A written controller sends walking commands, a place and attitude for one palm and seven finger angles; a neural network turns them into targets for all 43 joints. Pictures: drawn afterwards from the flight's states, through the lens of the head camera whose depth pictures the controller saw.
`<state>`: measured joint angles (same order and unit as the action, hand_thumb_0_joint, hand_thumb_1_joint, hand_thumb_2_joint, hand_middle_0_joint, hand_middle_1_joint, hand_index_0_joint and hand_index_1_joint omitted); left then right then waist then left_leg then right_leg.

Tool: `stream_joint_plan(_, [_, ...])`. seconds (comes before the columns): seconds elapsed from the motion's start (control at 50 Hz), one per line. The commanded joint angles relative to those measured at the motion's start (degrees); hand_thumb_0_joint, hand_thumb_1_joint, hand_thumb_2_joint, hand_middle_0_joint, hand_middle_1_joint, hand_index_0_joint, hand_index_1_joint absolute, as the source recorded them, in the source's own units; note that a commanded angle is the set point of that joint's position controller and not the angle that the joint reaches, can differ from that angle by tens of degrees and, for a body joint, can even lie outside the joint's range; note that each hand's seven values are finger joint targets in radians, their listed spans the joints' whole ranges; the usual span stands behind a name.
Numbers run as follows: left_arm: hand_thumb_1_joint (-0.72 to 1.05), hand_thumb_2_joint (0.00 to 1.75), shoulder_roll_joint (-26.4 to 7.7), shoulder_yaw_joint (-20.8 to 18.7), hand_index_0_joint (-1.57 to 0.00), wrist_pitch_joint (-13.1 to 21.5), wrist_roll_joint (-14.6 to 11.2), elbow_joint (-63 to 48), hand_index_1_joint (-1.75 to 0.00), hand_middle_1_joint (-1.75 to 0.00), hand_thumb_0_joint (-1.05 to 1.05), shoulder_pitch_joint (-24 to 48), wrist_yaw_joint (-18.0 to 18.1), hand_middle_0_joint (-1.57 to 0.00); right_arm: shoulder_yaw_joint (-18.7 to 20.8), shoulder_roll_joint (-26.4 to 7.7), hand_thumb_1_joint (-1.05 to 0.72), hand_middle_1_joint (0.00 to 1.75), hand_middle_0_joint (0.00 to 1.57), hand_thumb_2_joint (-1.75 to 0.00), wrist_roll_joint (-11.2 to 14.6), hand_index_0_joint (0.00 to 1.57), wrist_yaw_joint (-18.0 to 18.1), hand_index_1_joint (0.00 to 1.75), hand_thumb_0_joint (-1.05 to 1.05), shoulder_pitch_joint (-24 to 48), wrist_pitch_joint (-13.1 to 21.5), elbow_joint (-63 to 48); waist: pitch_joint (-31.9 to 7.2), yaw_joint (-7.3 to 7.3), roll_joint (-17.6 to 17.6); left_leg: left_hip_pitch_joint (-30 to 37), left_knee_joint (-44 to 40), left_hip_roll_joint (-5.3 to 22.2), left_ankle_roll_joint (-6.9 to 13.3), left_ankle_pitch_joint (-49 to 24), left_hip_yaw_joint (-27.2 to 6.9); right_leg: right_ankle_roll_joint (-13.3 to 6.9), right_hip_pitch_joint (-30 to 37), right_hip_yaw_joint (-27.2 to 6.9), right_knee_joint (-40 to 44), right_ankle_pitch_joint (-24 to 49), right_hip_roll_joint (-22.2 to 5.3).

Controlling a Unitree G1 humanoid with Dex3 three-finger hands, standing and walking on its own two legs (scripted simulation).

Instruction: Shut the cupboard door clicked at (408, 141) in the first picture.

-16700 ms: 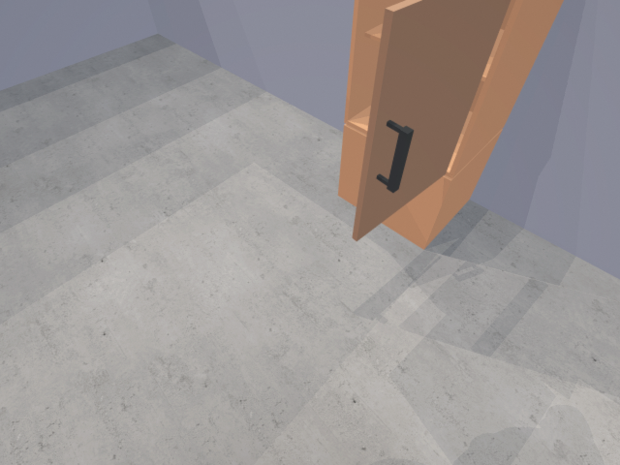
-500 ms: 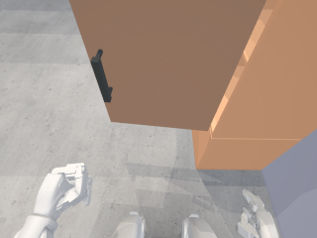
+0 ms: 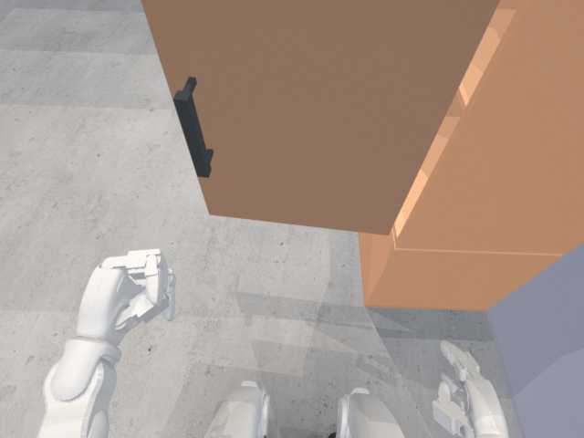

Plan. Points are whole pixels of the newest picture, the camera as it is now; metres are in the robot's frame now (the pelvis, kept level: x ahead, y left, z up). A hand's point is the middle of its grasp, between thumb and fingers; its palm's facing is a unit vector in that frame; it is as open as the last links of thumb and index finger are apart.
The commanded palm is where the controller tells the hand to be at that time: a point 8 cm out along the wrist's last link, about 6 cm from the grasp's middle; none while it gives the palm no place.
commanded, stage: bring the fist close to the handle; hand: left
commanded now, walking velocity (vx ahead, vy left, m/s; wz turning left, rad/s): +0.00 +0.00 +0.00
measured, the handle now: (198, 130) +0.56 +0.20 +0.06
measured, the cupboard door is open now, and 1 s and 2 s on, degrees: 84 84 77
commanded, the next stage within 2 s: push the door shut along its arc in 1.16 s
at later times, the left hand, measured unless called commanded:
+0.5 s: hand (201, 222) +0.38 +0.15 +0.06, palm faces -0.11 -0.99 -0.01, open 3.1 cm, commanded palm +0.37 +0.22 +0.06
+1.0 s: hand (214, 180) +0.45 +0.15 +0.06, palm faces -0.08 -1.00 -0.03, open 3.1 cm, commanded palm +0.43 +0.21 +0.06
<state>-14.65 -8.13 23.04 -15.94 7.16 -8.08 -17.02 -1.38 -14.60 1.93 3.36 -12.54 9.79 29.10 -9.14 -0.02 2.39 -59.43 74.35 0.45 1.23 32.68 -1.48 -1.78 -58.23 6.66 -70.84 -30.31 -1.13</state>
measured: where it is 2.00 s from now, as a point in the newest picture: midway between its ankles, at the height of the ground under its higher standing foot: outside the picture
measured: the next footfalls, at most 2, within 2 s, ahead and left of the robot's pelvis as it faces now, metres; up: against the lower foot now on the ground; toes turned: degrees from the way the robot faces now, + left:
none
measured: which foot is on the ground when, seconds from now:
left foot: down 0.00-1.00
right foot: down 0.00-1.00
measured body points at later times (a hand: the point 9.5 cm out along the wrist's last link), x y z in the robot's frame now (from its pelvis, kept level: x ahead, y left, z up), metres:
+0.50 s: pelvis +0.01 +0.01 +0.02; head +0.11 +0.01 +0.45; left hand +0.38 +0.21 +0.06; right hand +0.14 -0.26 -0.09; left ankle +0.03 +0.10 -0.62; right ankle +0.04 -0.11 -0.62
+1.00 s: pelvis +0.01 +0.00 +0.01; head +0.12 +0.00 +0.45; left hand +0.45 +0.20 +0.06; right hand +0.06 -0.26 -0.11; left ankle +0.03 +0.10 -0.62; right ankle +0.04 -0.11 -0.62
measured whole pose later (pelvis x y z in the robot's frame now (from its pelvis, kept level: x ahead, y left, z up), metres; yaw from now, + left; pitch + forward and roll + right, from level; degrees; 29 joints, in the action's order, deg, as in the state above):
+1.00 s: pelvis +0.01 +0.00 +0.01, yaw -3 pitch +22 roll -1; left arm -18.2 -16.8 25.4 -9.2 51.7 33.5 -13.7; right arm 0.4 -14.9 0.8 0.0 -19.3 0.3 35.6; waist -8.9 5.8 2.2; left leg -59.6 68.3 1.2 1.8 30.6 2.2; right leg -1.1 -60.5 3.0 -66.3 -27.6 -0.2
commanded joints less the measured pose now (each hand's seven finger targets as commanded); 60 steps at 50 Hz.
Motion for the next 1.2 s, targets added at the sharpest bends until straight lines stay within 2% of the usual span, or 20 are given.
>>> stream_joint_plan(0.0, [0.90, 0.90, -9.6, -3.7, -1.30, -1.7, 0.3, -9.1, -1.50, -1.50, 0.00, 14.4, -0.9, -1.30, 3.5, -8.5, -0.90, 0.30, 0.20, -0.90, 0.6, 0.20, 1.3, 0.30, 0.00, -0.8, 2.5, -7.9, -17.1, 2.06, 1.7, 9.3, -14.1, -0.8, 0.5, -9.7, -1.6, 0.1, 13.1, -6.2, 13.3, 5.3, 1.5])
stream_joint_plan(0.08, [0.90, 0.90, -12.1, -9.1, -1.30, -1.3, -1.1, -9.6, -1.50, -1.50, 0.00, 17.4, 2.2, -1.30, 3.3, -7.6, -0.90, 0.30, 0.20, -0.90, 0.0, 0.20, 1.0, 0.30, 0.00, -1.2, 2.1, -7.2, -22.1, -0.08, 1.3, 12.4, -15.0, -0.7, -0.1, -17.7, -1.6, -0.1, 18.4, -5.3, 11.7, 13.9, 1.7])
stream_joint_plan(0.1, [0.90, 0.90, -10.7, -8.6, -1.30, -0.6, -1.1, -9.5, -1.50, -1.50, 0.00, 17.5, 3.0, -1.30, 3.3, -7.1, -0.90, 0.30, 0.20, -0.90, 0.0, 0.20, 0.7, 0.30, 0.00, -1.0, 1.9, -7.1, -22.4, -0.15, 1.9, 13.4, -15.5, -0.7, -0.2, -19.5, -1.4, 0.0, 18.5, -5.0, 11.6, 15.9, 1.6])
stream_joint_plan(0.18, [0.90, 0.90, -8.1, -6.9, -1.30, -0.3, 0.5, 2.1, -1.50, -1.50, 0.00, 18.0, 4.5, -1.30, 3.6, -7.7, -0.90, 0.30, 0.20, -0.90, -0.2, 0.20, -0.2, 0.30, 0.00, -2.9, 0.7, -4.9, -16.3, 1.78, -3.1, 10.2, -15.2, -0.3, -0.2, -18.2, -1.1, 0.4, 16.0, -4.6, 12.0, 15.8, 1.8])
stream_joint_plan(0.2, [0.90, 0.90, -6.0, -4.0, -1.30, -0.3, 1.5, 3.6, -1.50, -1.50, 0.00, 20.0, 4.1, -1.30, 3.6, -7.8, -0.90, 0.30, 0.20, -0.90, -0.1, 0.20, -0.5, 0.30, 0.00, -2.8, 0.4, -4.9, -14.8, 2.69, -3.1, 9.6, -15.4, -0.3, -0.2, -17.1, -1.0, 0.6, 14.9, -4.6, 12.2, 15.0, 1.5])
stream_joint_plan(0.26, [0.90, 0.90, -5.9, -2.6, -1.30, -0.7, 2.8, 8.3, -1.50, -1.50, 0.00, 24.0, 2.8, -1.30, 4.0, -8.7, -0.90, 0.30, 0.20, -0.90, 0.2, 0.20, -0.8, 0.30, 0.00, -3.6, -0.6, -4.6, -12.8, 3.44, -2.9, 9.6, -16.0, -0.3, -0.1, -14.2, -0.8, 0.4, 13.0, -5.0, 13.5, 12.2, 1.4])
stream_joint_plan(0.32, [0.90, 0.90, -5.8, -1.7, -1.30, 0.7, 2.3, 5.2, -1.50, -1.50, 0.00, 32.5, 2.0, -1.30, 4.4, -8.8, -0.90, 0.30, 0.20, -0.90, 0.2, 0.20, -0.6, 0.30, 0.00, -4.1, -0.8, -4.4, -17.8, 3.86, -0.5, 14.3, -16.0, -0.1, -0.1, -17.8, -1.3, 0.2, 13.7, -4.8, 13.0, 15.3, 1.3])
stream_joint_plan(0.4, [0.90, 0.90, -11.8, -7.3, -1.30, 4.5, 1.9, 3.6, -1.50, -1.50, 0.00, 42.4, 4.0, -1.30, 4.4, -8.6, -0.90, 0.30, 0.20, -0.90, -0.3, 0.20, -0.1, 0.30, 0.00, -4.6, -0.8, -2.0, -24.1, 3.16, 2.0, 18.3, -15.1, 0.2, -0.7, -22.7, -2.1, 0.0, 13.9, -5.0, 11.3, 18.5, 1.5])
stream_joint_plan(0.48, [0.90, 0.90, -12.1, -8.5, -1.30, 5.9, 3.5, 12.4, -1.50, -1.50, 0.00, 43.5, 6.1, -1.30, 4.2, -8.4, -0.90, 0.30, 0.20, -0.90, -0.8, 0.20, -0.6, 0.30, 0.00, -5.4, -1.7, -0.3, -22.9, 2.92, 1.4, 16.8, -14.9, 0.0, -0.9, -23.9, -1.9, 0.0, 13.8, -4.8, 10.5, 19.5, 1.7])
stream_joint_plan(0.58, [0.90, 0.90, -10.5, -6.1, -1.30, 2.1, 5.3, 26.6, -1.50, -1.50, 0.00, 48.3, 4.5, -1.30, 4.1, -8.9, -0.90, 0.30, 0.20, -0.90, -0.4, 0.20, -1.2, 0.30, 0.00, -7.2, -4.2, 0.1, -17.9, 5.08, -0.8, 12.1, -15.7, -0.1, -0.4, -18.3, -1.1, 0.2, 13.0, -5.1, 12.5, 16.8, 1.7])
stream_joint_plan(0.64, [0.90, 0.90, -10.8, -6.4, -1.30, 2.0, 4.5, 27.9, -1.50, -1.50, 0.00, 54.7, 3.1, -1.30, 4.3, -9.1, -0.90, 0.30, 0.20, -0.90, -0.3, 0.20, -1.1, 0.30, 0.00, -7.8, -4.8, 0.2, -20.9, 5.76, -1.0, 12.9, -15.0, -0.1, -0.2, -19.0, -0.8, 0.5, 13.6, -5.8, 13.0, 18.0, 1.5])
stream_joint_plan(0.74, [0.90, 0.90, -13.8, -8.5, -1.30, 7.0, 4.4, 28.9, -1.50, -1.50, 0.00, 68.4, 3.3, -1.30, 4.3, -8.9, -0.90, 0.30, 0.20, -0.90, -0.8, 0.20, -0.9, 0.30, 0.00, -9.2, -4.5, 2.5, -26.1, 6.89, 1.1, 15.8, -13.2, 0.1, -0.3, -22.1, -1.8, 0.4, 11.9, -5.9, 11.3, 19.7, 1.6])
stream_joint_plan(0.78, [0.90, 0.90, -14.4, -9.6, -1.30, 7.9, 5.1, 32.0, -1.50, -1.50, 0.00, 64.7, 3.7, -1.30, 4.4, -9.1, -0.90, 0.30, 0.20, -0.90, -1.1, 0.20, -1.4, 0.30, 0.00, -10.0, -4.7, 2.4, -26.3, 5.63, 3.1, 16.6, -13.4, 0.0, -0.5, -23.3, -1.9, 0.1, 11.0, -5.5, 10.8, 19.4, 2.0])
stream_joint_plan(0.84, [0.90, 0.90, -14.6, -10.4, -1.30, 7.4, 6.0, 35.3, -1.50, -1.50, 0.00, 59.9, 3.9, -1.30, 4.6, -9.1, -0.90, 0.30, 0.20, -0.90, -1.3, 0.20, -2.2, 0.30, 0.00, -10.4, -5.9, 2.1, -26.6, 5.05, 0.3, 14.3, -13.9, -0.1, -0.3, -23.1, -1.1, 0.4, 13.4, -5.7, 11.1, 20.4, 1.8])
stream_joint_plan(0.88, [0.90, 0.90, -15.4, -11.4, -1.30, 6.5, 6.3, 35.8, -1.50, -1.50, 0.00, 56.2, 3.7, -1.30, 4.7, -9.3, -0.90, 0.30, 0.20, -0.90, -1.2, 0.20, -2.6, 0.30, 0.00, -10.9, -6.7, 1.1, -26.9, 3.83, 1.0, 13.9, -14.5, -0.3, -0.2, -24.3, -0.6, 0.2, 15.1, -5.7, 11.2, 21.8, 2.0])
stream_joint_plan(1.0, [0.90, 0.90, -16.6, -12.3, -1.30, 7.1, 5.3, 31.5, -1.50, -1.50, 0.00, 60.4, 4.1, -1.30, 4.6, -8.9, -0.90, 0.30, 0.20, -0.90, -0.8, 0.20, -2.2, 0.30, 0.00, -10.6, -8.0, 0.2, -23.1, 5.29, -3.4, 9.9, -15.5, -0.4, 0.5, -18.9, 0.4, 0.9, 18.0, -6.9, 13.6, 19.9, 1.8])
stream_joint_plan(1.06, [0.90, 0.90, -15.7, -10.9, -1.30, 9.9, 5.7, 30.4, -1.50, -1.50, 0.00, 65.1, 4.4, -1.30, 4.7, -8.8, -0.90, 0.30, 0.20, -0.90, -1.0, 0.20, -1.9, 0.30, 0.00, -10.5, -7.4, 1.5, -22.8, 6.44, -1.4, 11.8, -15.0, -0.2, 0.5, -17.0, 0.1, 0.8, 15.1, -7.0, 13.7, 17.1, 1.8])
stream_joint_plan(1.1, [0.90, 0.90, -15.3, -9.9, -1.30, 11.3, 6.1, 30.1, -1.50, -1.50, 0.00, 66.7, 4.3, -1.30, 4.7, -8.8, -0.90, 0.30, 0.20, -0.90, -1.2, 0.20, -1.8, 0.30, 0.00, -10.5, -7.0, 2.1, -24.6, 6.28, 2.7, 14.7, -14.9, -0.3, 0.1, -17.8, -0.5, 0.5, 13.3, -6.8, 13.1, 16.7, 1.9])
stream_joint_plan(1.12, [0.90, 0.90, -14.3, -9.0, -1.30, 11.3, 6.3, 32.4, -1.50, -1.50, 0.00, 66.7, 4.1, -1.30, 4.7, -8.8, -0.90, 0.30, 0.20, -0.90, -1.2, 0.20, -1.8, 0.30, 0.00, -10.5, -7.0, 2.8, -23.3, 7.18, 1.3, 14.8, -14.9, -0.1, 0.2, -16.8, -0.6, 0.6, 11.9, -6.5, 13.5, 15.6, 1.9])
stream_joint_plan(1.18, [0.90, 0.90, -14.3, -8.3, -1.30, 10.4, 6.6, 36.5, -1.50, -1.50, 0.00, 66.7, 3.2, -1.30, 4.6, -9.4, -0.90, 0.30, 0.20, -0.90, -1.2, 0.20, -1.8, 0.30, 0.00, -10.8, -7.0, 3.2, -21.8, 7.17, 3.2, 15.1, -15.2, -0.1, 0.0, -15.7, -1.4, 0.2, 9.4, -5.9, 13.3, 13.6, 2.0])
